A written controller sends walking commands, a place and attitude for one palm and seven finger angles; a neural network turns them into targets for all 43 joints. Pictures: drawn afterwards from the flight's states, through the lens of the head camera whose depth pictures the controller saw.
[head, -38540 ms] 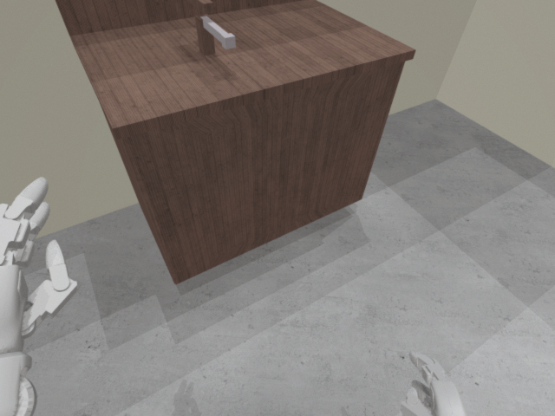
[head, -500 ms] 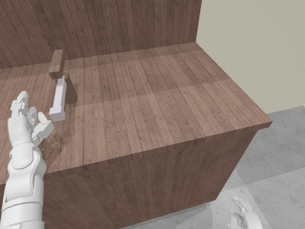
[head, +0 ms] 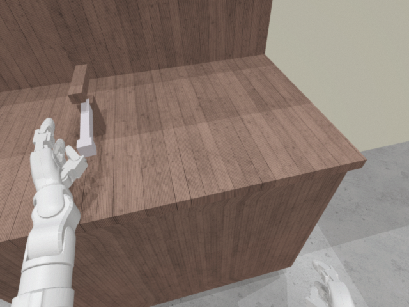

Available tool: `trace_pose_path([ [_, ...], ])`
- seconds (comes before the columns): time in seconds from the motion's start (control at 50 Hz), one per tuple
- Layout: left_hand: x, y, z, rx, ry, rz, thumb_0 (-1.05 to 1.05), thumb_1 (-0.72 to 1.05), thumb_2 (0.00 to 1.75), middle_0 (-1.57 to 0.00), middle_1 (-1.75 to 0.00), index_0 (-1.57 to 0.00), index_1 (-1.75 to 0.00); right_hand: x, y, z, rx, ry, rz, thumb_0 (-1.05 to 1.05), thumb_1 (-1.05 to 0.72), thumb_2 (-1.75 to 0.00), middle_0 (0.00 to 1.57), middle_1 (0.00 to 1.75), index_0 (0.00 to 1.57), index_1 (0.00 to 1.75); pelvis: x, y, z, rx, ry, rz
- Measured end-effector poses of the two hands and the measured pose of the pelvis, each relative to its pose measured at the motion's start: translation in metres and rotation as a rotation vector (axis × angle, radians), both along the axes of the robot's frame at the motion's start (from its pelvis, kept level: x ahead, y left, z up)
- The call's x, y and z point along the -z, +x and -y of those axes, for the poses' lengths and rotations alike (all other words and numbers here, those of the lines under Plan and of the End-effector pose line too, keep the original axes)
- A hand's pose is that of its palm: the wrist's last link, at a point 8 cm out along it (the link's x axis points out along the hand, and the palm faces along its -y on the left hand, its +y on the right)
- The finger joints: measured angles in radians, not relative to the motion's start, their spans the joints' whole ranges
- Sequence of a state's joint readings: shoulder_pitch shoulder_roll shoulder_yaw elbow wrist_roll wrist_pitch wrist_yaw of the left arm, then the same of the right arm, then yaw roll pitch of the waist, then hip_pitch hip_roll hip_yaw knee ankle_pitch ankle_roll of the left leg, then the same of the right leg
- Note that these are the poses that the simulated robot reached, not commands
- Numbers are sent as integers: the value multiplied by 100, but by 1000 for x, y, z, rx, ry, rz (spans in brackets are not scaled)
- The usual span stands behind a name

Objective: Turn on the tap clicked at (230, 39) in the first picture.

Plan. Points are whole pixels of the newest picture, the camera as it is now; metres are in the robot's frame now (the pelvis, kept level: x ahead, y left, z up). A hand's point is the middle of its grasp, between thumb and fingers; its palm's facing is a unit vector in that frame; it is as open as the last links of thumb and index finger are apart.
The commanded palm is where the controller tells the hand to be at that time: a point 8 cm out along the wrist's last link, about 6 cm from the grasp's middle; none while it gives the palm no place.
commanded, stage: push the lever round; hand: left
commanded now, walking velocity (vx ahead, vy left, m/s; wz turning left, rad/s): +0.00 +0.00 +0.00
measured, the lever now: (86, 147) +0.37 +0.27 +0.14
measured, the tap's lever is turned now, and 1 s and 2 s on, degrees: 5 32 63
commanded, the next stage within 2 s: none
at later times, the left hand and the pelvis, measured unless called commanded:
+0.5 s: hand (113, 152) +0.36 +0.21 +0.14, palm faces +0.61 -0.79 -0.04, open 7.6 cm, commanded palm +0.32 +0.23 +0.14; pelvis +0.00 -0.01 +0.00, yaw +0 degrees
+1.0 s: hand (130, 145) +0.38 +0.18 +0.14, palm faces +0.69 -0.73 -0.04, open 7.6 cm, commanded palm +0.33 +0.20 +0.14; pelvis +0.00 -0.02 +0.00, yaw +1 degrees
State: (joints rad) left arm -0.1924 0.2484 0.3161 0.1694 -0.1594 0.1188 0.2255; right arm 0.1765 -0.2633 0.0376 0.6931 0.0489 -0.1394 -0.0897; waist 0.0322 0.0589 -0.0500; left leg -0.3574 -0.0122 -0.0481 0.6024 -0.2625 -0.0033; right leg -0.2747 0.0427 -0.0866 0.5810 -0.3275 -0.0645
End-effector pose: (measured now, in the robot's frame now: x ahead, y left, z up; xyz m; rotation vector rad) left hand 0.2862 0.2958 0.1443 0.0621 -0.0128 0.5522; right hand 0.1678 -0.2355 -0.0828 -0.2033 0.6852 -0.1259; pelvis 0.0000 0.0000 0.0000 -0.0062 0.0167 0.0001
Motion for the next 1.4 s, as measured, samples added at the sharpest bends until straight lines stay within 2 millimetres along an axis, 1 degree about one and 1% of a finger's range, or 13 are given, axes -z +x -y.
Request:
trace_pose_path([
  [0.28, -1, 10, 36, -43, -16, 8, 3, 95, 92, -15, -15, -15, -15, 2, 3, -1, -13, 15, -9, 1, -90, -90, 20, 30, 20, 30, 1, 1, 3, 0, 5, -1],
  [0.48, -2, 19, 54, -95, -20, -12, 2, 95, 92, -15, -15, -15, -15, 2, 9, 2, -18, 12, -25, 1, -90, -90, 20, 30, 20, 30, 1, 1, 7, -3, 7, -2],
  [0.64, -2, 29, 66, -125, -34, -30, 1, 92, 92, -15, -15, -15, -15, 4, 8, 6, -13, 10, -53, 1, -90, -90, 20, 30, 20, 30, 1, 1, 11, -7, 8, -10],
  [0.82, -3, 33, 76, -177, -43, -38, 1, 92, 91, -15, -15, -15, -15, 9, 1, 11, -3, 21, -77, 1, -90, -90, 20, 30, 20, 30, 2, 2, 14, -5, 10, -17],
  [1.04, -4, 39, 91, -214, -52, -41, 2, 95, 92, -15, -15, -15, -15, 15, -8, 13, -5, 25, -108, 1, -90, -90, 20, 30, 20, 30, 3, -3, 16, -10, 10, -22],
  [1.24, -4, 49, 102, -257, -66, -63, 1, 94, 92, -15, -15, -15, -15, 18, -16, 12, -10, 31, -127, 1, -90, -90, 20, 30, 20, 30, 5, -9, 17, -14, 8, -37],
  [1.4, -5, 59, 109, -295, -60, -86, 0, 92, 91, -15, -15, -15, -15, 24, -27, 14, -4, 36, -153, 1, -90, -90, 20, 30, 20, 30, 7, -13, 17, -13, 6, -56],
])
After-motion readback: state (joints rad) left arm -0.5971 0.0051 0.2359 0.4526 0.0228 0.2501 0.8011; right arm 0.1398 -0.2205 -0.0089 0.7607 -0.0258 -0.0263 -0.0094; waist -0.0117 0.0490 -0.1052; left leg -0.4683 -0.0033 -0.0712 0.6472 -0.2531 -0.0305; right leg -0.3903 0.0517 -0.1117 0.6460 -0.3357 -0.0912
